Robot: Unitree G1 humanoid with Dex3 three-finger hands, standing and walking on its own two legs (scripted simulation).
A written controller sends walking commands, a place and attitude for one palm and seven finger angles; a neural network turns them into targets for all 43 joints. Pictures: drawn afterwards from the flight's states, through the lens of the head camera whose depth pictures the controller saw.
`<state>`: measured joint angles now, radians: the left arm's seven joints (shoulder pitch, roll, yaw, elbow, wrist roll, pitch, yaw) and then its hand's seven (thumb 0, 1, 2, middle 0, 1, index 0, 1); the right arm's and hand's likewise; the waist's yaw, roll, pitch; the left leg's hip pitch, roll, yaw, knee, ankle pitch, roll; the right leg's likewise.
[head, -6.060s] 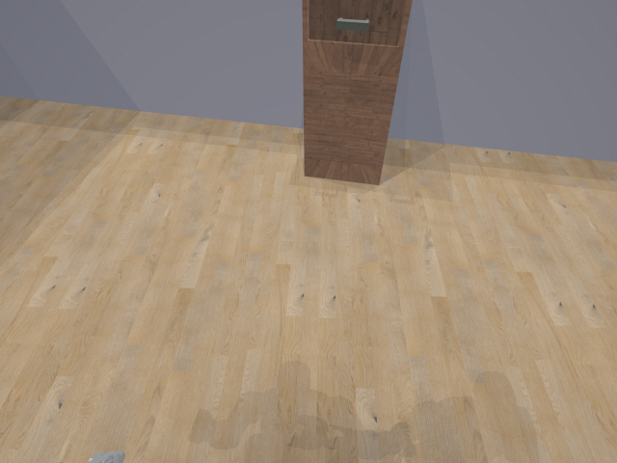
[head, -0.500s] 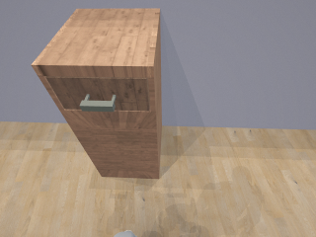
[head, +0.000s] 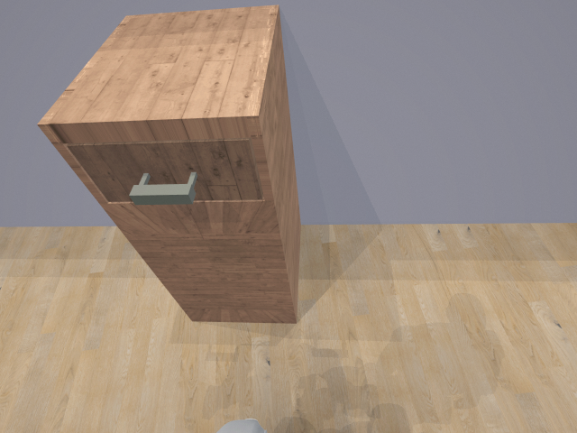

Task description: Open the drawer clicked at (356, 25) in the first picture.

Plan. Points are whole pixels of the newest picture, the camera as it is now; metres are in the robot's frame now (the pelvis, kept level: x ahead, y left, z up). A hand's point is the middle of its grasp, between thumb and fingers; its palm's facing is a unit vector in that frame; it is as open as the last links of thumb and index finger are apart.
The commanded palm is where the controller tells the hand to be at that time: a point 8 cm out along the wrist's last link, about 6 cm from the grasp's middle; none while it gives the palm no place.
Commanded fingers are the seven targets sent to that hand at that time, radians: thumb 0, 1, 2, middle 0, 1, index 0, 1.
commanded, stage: come to a stop and stand still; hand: left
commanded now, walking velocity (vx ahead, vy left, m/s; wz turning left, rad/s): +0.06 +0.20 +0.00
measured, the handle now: (166, 185) +0.53 +0.28 +0.00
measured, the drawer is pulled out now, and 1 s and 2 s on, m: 0.00 0.00 0.00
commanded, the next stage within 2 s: look again from close up in 0.80 s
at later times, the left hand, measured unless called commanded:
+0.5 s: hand out of the picture -0.05 +0.22 -0.17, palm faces +0.09 -0.97 -0.23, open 7.4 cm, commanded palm none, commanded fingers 0.00 0.90 0.90 -0.20 -0.30 -0.20 -0.30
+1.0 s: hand out of the picture -0.05 +0.21 -0.17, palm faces +0.01 -0.98 -0.18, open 7.4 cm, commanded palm none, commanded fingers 0.00 0.90 0.90 -0.20 -0.30 -0.20 -0.30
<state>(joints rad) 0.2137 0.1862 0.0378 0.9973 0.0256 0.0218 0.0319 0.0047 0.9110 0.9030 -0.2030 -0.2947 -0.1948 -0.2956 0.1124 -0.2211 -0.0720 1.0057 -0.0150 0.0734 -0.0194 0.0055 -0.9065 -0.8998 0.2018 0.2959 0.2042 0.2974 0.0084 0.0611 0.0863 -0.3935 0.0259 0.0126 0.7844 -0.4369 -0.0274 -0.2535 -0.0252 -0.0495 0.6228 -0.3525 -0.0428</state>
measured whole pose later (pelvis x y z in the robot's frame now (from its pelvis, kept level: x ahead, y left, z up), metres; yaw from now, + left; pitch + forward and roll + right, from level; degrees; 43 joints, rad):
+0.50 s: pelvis -0.05 +0.03 +0.01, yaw +1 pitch -1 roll +1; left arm 0.27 0.20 0.04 1.10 0.02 0.04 0.02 0.01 0.91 0.90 -0.21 -0.30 -0.20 -0.30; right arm 0.24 -0.18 -0.02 1.07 -0.02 0.02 -0.02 0.01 -0.91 -0.90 0.20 0.30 0.20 0.30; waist 0.03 -0.01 0.01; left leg -0.14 0.02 0.01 0.44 -0.29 -0.02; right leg -0.27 -0.04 -0.07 0.49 -0.21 0.00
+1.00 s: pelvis -0.03 +0.05 +0.01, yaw +0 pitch +0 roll +0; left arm 0.30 0.12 -0.02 1.14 0.01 -0.02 0.04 0.01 0.92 0.90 -0.21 -0.30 -0.20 -0.30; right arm 0.33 -0.13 0.01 1.09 -0.01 -0.01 -0.02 0.01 -0.91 -0.90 0.20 0.30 0.20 0.30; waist -0.01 0.01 0.02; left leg -0.16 0.01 0.04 0.50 -0.34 0.00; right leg -0.27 -0.05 -0.04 0.50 -0.23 0.02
